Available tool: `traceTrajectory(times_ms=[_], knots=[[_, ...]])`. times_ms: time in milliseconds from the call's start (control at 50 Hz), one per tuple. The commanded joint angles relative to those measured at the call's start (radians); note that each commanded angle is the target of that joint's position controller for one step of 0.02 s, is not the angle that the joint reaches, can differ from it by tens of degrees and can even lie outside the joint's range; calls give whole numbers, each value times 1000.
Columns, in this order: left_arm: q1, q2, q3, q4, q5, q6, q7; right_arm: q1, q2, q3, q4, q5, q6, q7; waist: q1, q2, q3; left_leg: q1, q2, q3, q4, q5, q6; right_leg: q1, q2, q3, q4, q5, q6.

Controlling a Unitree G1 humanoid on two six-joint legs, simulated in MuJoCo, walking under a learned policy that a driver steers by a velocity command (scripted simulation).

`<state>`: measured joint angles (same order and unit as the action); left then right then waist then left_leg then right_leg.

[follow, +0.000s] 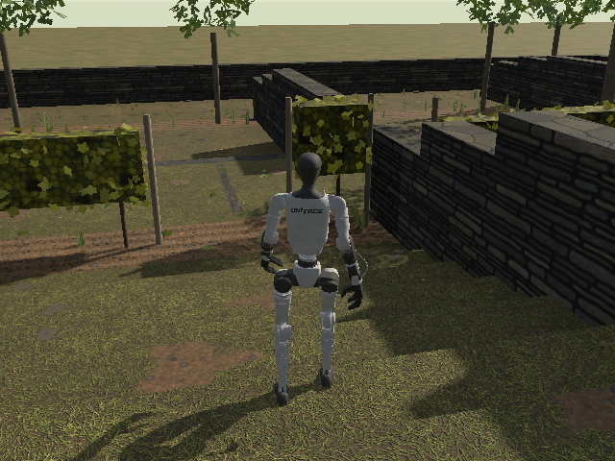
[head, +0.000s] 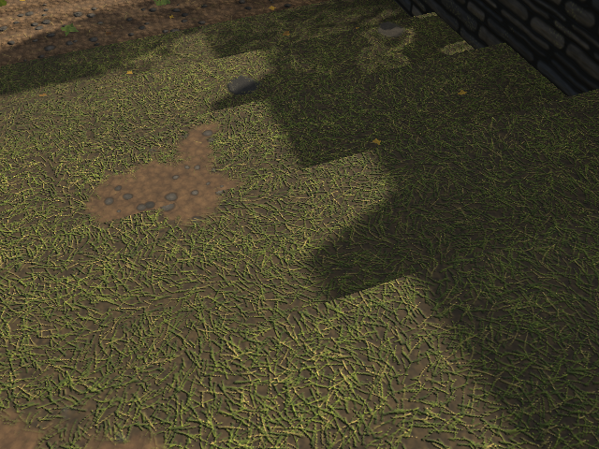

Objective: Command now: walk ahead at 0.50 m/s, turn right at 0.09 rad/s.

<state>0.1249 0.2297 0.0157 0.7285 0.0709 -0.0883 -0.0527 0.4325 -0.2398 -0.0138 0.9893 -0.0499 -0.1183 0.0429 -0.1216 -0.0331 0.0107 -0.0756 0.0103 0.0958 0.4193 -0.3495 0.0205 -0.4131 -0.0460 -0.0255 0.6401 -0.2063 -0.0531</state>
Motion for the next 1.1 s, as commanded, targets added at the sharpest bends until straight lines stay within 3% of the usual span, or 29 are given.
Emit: traceTrajectory(times_ms=[20,40,60,80,120,160,220,240,280,400,500,520,560,580,600,620,680,720,740,820,860,900,920,940,960,980,1000,1040,1100], knots=[[217,157,75,-13,-18,-41,24,-77,-184,-42,-81,-16,-10,4,171,22,-86,-264,129,-74,298,389,165,490,31,-24,-112,83,-99],[405,243,85,19,-19,-45,36,11,-10,5,-126,-40,-25,18,187,-234,-302,-581,-53,-24,666,-132,47,881,-241,431,-198,303,-392],[505,174,79,48,13,-52,27,-113,-51,-1,-155,-4,-41,32,286,-120,-140,-821,-84,-185,794,-276,67,802,-320,654,-331,184,-409],[443,161,80,82,9,-61,22,-211,-75,-14,-191,14,-36,12,250,-38,16,-873,-20,-237,848,-181,79,651,-323,553,-338,107,-344],[343,58,42,76,-18,-46,16,-199,-98,-27,-185,-20,-14,-15,163,11,4,-775,72,-198,826,-70,72,482,-265,376,-329,123,-287],[272,1,19,59,3,-32,28,-230,-26,-3,-193,-47,14,-8,124,9,38,-710,114,-197,706,64,57,301,-211,278,-345,117,-247],[228,-27,-3,43,32,-44,71,-214,-2,20,-193,-68,26,34,130,21,21,-708,119,-216,503,493,50,217,-122,154,-280,8,-175],[249,-2,-5,41,15,-57,83,-230,-24,10,-198,-65,23,40,148,16,-17,-614,91,-162,366,709,44,147,-74,84,-225,-18,-160],[346,31,-13,101,32,-48,69,-265,-13,13,-220,-55,35,44,170,-16,16,-454,79,-101,286,934,39,-29,-53,32,-150,-124,-160],[544,-2,-65,221,8,-51,60,-460,-72,1,-288,-58,50,28,235,17,157,-605,109,-109,139,781,58,197,-178,142,10,-173,-143],[605,72,-44,312,-13,-8,65,-523,-59,9,-256,-53,55,32,273,58,213,-459,115,-72,-121,561,53,350,-169,118,146,138,-105],[556,86,-41,326,18,4,52,-327,-72,-2,-185,-45,48,27,186,101,203,-277,132,-102,-171,659,69,283,-203,123,286,179,-91],[525,71,-50,328,64,8,-19,255,-224,-86,-16,-61,36,3,-46,232,-38,559,116,-51,11,1048,215,-173,-1,-86,949,-88,64],[568,-16,-63,258,35,14,-58,306,-326,-100,-7,-14,51,16,25,328,-435,979,275,-290,324,1399,407,-328,77,-24,1202,-526,135],[300,67,-46,148,0,-2,-67,389,-254,-98,18,-32,60,5,-123,210,-344,1048,311,-452,259,1170,423,-648,101,13,1348,-590,162],[103,98,-41,60,-18,-40,-55,301,-217,-91,-16,-23,59,-14,-152,96,-206,841,312,-437,150,765,378,-766,47,49,1216,-535,131],[146,79,-27,73,18,-67,32,-127,-44,-5,-139,-25,17,17,134,-25,82,-138,293,-396,-175,593,356,-325,-120,139,458,-72,27],[166,28,-40,67,13,-19,41,-150,-118,-19,-130,4,-3,35,192,109,51,-341,228,-387,-237,554,382,-98,-95,70,290,-97,52],[164,8,-55,60,-2,-2,38,-153,-134,-27,-130,11,-12,44,200,59,44,-381,202,-371,-228,534,345,-17,-89,68,146,-59,56],[20,51,-60,38,-17,-4,32,-115,-178,-66,-150,-22,1,86,138,46,45,-371,128,-382,-128,436,264,96,11,42,-50,310,42],[-23,101,-42,34,9,-20,30,-77,-152,-60,-155,-40,10,78,133,71,4,-360,93,-359,-34,426,216,182,39,-10,38,278,14],[198,231,14,82,-11,-50,34,-175,-147,-61,-227,-37,-9,65,268,-33,-69,-534,-23,-282,235,589,98,546,19,5,56,434,-83],[398,317,32,90,-31,-61,41,-134,-49,-35,-272,-16,-20,65,305,-204,-303,-587,-157,-170,585,222,2,811,-218,267,-40,828,-303],[466,280,17,106,-24,-48,11,39,23,-23,-232,3,-22,54,243,-317,-478,-673,-185,-163,958,-397,-29,907,-453,644,-190,917,-511],[403,247,22,104,-4,-55,9,-29,-56,-40,-224,10,-2,37,245,-126,-225,-777,-106,-228,1053,-313,-27,680,-411,633,-239,678,-416],[243,182,7,84,-28,-47,5,-63,-74,-39,-216,5,17,5,190,-66,-118,-764,-28,-206,1038,-233,-30,484,-366,499,-273,439,-343],[130,83,-25,52,-45,-35,11,-63,-81,-37,-204,-26,25,-19,145,7,-138,-677,27,-206,931,-193,-46,374,-321,435,-302,392,-302],[1,28,-44,26,-57,-37,17,-91,-9,-7,-219,-49,35,-24,53,-22,-110,-464,112,-202,756,-227,-110,163,-248,287,-364,517,-232],[-122,144,-8,3,-49,-66,-6,-61,-32,-13,-187,-4,49,33,3,16,-116,-154,82,-74,480,-8,-181,-51,-84,33,-355,516,-136]])
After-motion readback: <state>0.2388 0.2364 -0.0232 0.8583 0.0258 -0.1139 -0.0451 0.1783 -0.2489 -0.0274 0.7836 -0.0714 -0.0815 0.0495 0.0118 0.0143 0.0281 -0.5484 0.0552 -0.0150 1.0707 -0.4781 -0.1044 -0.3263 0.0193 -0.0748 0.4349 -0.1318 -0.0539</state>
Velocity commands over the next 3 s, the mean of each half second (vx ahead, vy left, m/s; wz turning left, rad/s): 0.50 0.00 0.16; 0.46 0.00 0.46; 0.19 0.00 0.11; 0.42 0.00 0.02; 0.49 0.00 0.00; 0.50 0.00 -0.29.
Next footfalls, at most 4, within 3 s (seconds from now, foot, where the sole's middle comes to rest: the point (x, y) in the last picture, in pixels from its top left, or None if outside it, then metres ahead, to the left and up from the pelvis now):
0.02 right None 0.10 -0.11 -0.77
0.54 left None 0.47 0.15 -0.96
0.90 right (270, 366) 0.80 0.02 -0.96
1.20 left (191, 403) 0.72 0.24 -0.96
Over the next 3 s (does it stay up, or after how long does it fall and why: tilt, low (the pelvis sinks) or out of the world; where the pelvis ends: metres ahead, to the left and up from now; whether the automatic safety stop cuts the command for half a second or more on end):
stays up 1.53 0.44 -0.41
